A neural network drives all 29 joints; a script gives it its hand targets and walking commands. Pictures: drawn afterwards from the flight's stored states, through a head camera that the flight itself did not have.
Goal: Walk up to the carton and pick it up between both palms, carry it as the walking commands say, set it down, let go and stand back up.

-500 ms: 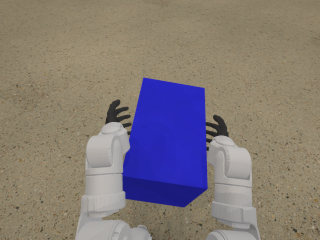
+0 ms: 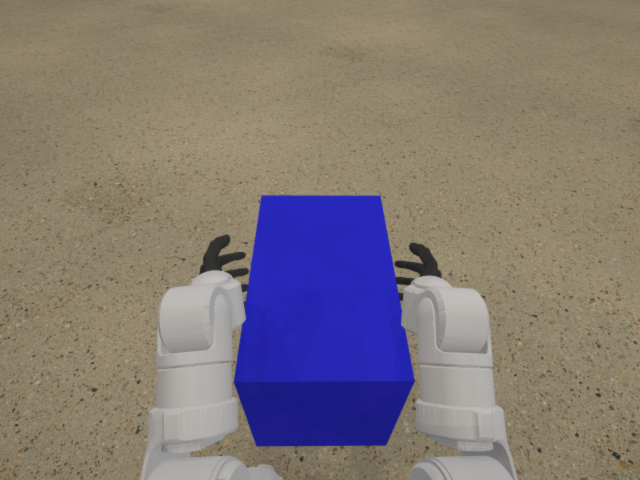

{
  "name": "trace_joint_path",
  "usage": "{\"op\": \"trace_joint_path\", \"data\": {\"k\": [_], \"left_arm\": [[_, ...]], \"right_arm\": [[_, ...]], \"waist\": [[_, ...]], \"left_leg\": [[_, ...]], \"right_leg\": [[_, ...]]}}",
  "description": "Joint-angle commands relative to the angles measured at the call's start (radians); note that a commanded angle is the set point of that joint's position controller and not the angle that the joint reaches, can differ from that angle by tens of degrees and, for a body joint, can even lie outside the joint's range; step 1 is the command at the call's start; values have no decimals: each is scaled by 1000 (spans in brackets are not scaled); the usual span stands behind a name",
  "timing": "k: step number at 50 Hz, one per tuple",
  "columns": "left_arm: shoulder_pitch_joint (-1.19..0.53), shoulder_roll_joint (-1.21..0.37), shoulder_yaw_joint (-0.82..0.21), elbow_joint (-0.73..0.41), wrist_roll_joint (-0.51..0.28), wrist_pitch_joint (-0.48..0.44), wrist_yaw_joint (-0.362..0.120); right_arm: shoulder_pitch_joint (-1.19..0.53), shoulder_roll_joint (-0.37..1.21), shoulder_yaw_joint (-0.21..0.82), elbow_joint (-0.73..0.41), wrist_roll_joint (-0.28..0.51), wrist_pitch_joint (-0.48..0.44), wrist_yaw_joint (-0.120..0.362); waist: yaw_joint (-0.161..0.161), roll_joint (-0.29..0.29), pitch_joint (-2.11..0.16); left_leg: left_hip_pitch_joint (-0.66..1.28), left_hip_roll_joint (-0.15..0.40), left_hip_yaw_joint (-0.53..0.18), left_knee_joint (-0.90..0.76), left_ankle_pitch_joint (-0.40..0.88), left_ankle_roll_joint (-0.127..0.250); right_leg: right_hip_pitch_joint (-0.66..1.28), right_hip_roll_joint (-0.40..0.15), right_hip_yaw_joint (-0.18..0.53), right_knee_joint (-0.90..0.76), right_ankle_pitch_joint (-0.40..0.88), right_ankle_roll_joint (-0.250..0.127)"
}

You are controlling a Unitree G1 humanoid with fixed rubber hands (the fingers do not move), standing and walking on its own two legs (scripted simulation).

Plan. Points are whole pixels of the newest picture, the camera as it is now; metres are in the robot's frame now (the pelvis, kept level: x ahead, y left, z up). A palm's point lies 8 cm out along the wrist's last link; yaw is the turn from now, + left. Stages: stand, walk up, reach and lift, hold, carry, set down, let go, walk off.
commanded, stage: carry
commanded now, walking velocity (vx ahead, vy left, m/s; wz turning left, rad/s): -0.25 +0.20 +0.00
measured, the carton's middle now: (321, 315) +0.34 +0.00 +0.01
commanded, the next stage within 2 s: none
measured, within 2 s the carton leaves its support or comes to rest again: neither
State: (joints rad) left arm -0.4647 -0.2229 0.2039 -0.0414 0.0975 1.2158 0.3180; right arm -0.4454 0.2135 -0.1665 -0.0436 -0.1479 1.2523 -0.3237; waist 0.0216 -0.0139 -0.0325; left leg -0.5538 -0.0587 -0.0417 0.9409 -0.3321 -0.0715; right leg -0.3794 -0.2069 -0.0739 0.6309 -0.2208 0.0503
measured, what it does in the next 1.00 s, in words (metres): walks backwards: left foot, then right foot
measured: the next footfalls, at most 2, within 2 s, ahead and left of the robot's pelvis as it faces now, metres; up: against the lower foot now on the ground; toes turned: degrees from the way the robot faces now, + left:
left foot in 0.06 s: +0.06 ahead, +0.17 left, +0.00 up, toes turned -1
right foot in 0.30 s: -0.06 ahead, -0.06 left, +0.00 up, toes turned -7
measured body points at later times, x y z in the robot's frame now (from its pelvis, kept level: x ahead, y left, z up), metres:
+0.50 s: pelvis -0.19 +0.05 +0.01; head -0.16 +0.00 +0.45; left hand +0.15 +0.17 +0.10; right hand +0.14 -0.08 +0.07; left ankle -0.16 +0.25 -0.64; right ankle -0.10 -0.05 -0.72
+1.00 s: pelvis -0.31 +0.06 +0.00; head -0.28 +0.06 +0.44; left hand +0.00 +0.27 +0.09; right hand +0.06 +0.02 +0.08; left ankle -0.27 +0.23 -0.70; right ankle -0.26 -0.03 -0.72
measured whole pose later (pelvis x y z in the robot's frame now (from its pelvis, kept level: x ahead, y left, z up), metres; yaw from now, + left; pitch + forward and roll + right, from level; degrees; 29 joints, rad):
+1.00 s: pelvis -0.31 +0.06 +0.00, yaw +11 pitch +2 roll +0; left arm -0.55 -0.25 0.32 -0.03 0.11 1.10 0.32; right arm -0.57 0.26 -0.25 0.04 -0.15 1.13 -0.36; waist 0.02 0.02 0.02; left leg -0.53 0.02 -0.08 0.80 -0.40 -0.08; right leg -0.41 -0.03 -0.12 0.70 -0.32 -0.03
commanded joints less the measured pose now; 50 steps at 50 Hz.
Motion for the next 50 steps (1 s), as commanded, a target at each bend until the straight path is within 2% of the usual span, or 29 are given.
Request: {"op": "trace_joint_path", "data": {"k": [1, 3, 5, 6, 8, 11, 13, 14, 15, 16, 17, 19, 21, 22, 25, 28, 31, 32, 33, 34, 36, 38, 40, 41, 42, 45, 47, 48, 50], "left_arm": [[-589, -1030, -552, -62, -325, -11, -278], [-494, -982, -504, -26, -310, -14, -264], [-382, -959, -475, 28, -272, -19, -258], [-525, -1016, -540, -36, -319, -38, -258], [-623, -1061, -589, -80, -350, -50, -268], [-646, -1094, -563, -62, -368, -56, -287], [-678, -1082, -575, -142, -374, -62, -286], [-629, -1044, -569, -171, -371, -61, -281], [-635, -1008, -529, -120, -355, -49, -284], [-641, -1000, -496, -114, -365, -57, -293], [-585, -1051, -556, -129, -398, -43, -292], [-581, -1024, -503, -105, -349, -42, -296], [-610, -1000, -495, -152, -339, -67, -297], [-682, -1002, -458, -148, -344, -82, -305], [-546, -996, -472, -177, -333, -81, -277], [-380, -953, -429, -98, -282, -59, -263], [-364, -965, -462, -114, -295, -56, -260], [-361, -970, -482, -58, -272, -53, -268], [-382, -978, -492, -69, -274, -52, -269], [-603, -991, -503, -58, -289, -67, -264], [-895, -963, -551, -182, -353, -74, -228], [-989, -945, -543, -55, -313, -97, -228], [-834, -969, -535, 26, -292, -90, -229], [-1032, -941, -542, 4, -330, -124, -230], [-904, -971, -558, -5, -336, -114, -235], [-779, -971, -558, -33, -352, -112, -240], [-794, -933, -520, -33, -335, -119, -243], [-808, -962, -542, -41, -359, -124, -257], [-887, -934, -521, 10, -338, -125, -247]], "right_arm": [[-555, 1060, 460, -36, 341, -61, 243], [-534, 1033, 458, -27, 351, -57, 243], [-504, 978, 478, -70, 345, -69, 237], [-632, 994, 488, -135, 364, -93, 240], [-648, 1022, 481, -133, 378, -97, 257], [-754, 1045, 481, -174, 388, -111, 256], [-725, 1077, 521, -197, 397, -116, 247], [-556, 1086, 518, -111, 369, -97, 235], [-573, 1092, 493, -87, 353, -91, 220], [-649, 1088, 495, -131, 361, -92, 215], [-655, 1042, 503, -222, 358, -97, 209], [-700, 1110, 544, -151, 385, -86, 222], [-770, 1115, 602, -201, 419, -97, 231], [-908, 1142, 619, -250, 448, -113, 226], [-671, 1120, 606, -192, 430, -92, 211], [-576, 1089, 588, -150, 426, -62, 207], [-591, 1096, 583, -193, 439, -67, 208], [-573, 1074, 569, -150, 410, -70, 223], [-601, 1037, 547, -152, 395, -70, 229], [-758, 1042, 524, -131, 401, -86, 226], [-887, 1014, 482, -148, 423, -82, 202], [-873, 1007, 421, 62, 340, -113, 207], [-815, 971, 410, 40, 322, -120, 216], [-958, 929, 380, 51, 305, -154, 200], [-813, 943, 381, 29, 285, -155, 196], [-670, 955, 396, 16, 259, -153, 173], [-680, 990, 432, 8, 273, -152, 168], [-759, 969, 443, -61, 282, -163, 166], [-877, 975, 442, 11, 288, -161, 161]], "waist": [[-51, -92, -345], [-21, 10, -459], [-17, 244, -446], [-28, 314, -427], [-35, 240, -385], [-15, 294, -414], [-16, 307, -447], [-8, 140, -426], [3, -71, -431], [-2, -290, -415], [-6, -197, -395], [-15, -116, -307], [-27, -221, -331], [-27, -199, -352], [-18, -204, -498], [-2, -354, -566], [-26, -273, -578], [-33, -113, -538], [-26, 141, -495], [-31, 261, -459], [-46, 226, -325], [-42, 270, -408], [-38, 317, -405], [-44, 310, -463], [-46, 342, -457], [-27, 282, -480], [-18, -165, -531], [-18, -179, -515], [-16, -92, -462]], "left_leg": [[232, 87, 36, -390, 57, 54], [399, 140, -35, -450, 591, 58], [530, 274, -178, -363, 1079, 105], [413, 324, -224, -406, 1001, 173], [274, 334, -239, -530, 430, 236], [166, 254, -103, -591, 81, 139], [167, 222, -111, -488, 248, 118], [85, 182, -64, -405, 250, 89], [-32, 109, -36, -242, -37, 50], [-142, 52, 24, 50, -223, -10], [-148, 95, -39, 192, -233, 0], [-86, 80, -84, 275, -103, 18], [-60, 71, -33, 302, -35, 15], [-86, 54, -29, 242, -39, 17], [52, 25, 79, 26, -75, -3], [183, 6, 129, -154, -83, -13], [319, 51, 97, -534, 114, 18], [378, 123, -12, -508, 204, 47], [420, 292, -333, -526, 306, 124], [441, 394, -439, -533, 348, 164], [308, 372, -425, -555, 215, 193], [369, 349, -349, -509, 264, 155], [326, 315, -252, -535, 156, 113], [367, 312, -268, -500, 239, 115], [394, 313, -262, -462, 331, 107], [163, 280, -278, -407, 281, 53], [-68, 97, -9, -123, -130, -6], [-125, 88, 60, 95, -245, -26], [-126, 123, 81, 229, -196, -3]], "right_leg": [[39, -107, -34, -62, 3, -42], [68, -26, -20, 106, 238, 15], [-162, 71, -30, 278, -228, 31], [-179, 121, -45, 467, -462, 34], [-185, 152, 4, 619, -383, -14], [-48, 137, -4, 389, -249, -63], [133, 139, 8, 26, -184, -87], [254, 89, 41, -148, -109, -93], [340, -97, 286, -256, -50, -149], [328, -347, 516, -298, 251, -247], [243, -381, 492, -278, 275, -291], [65, -281, 391, -362, -52, -221], [105, -189, 261, -300, -28, -171], [220, -159, 275, -259, 137, -154], [313, -92, 127, -169, 336, -113], [310, -88, 87, -141, 209, -107], [301, -71, -6, -37, 198, -49], [174, -43, -42, 24, 76, -19], [-60, 44, -47, 160, -174, 29], [-211, 106, -51, 241, -318, 42], [-252, 116, 10, 343, -302, 39], [-242, 128, 55, 396, -251, 12], [-197, 161, 37, 339, -224, -2], [-190, 166, 67, 283, -196, 2], [-164, 164, 75, 190, -219, -1], [195, 124, 115, -84, -81, -46], [502, -72, 214, -185, 258, -121], [478, -153, 233, -123, 503, -183], [351, -177, 128, -145, 498, -235]]}}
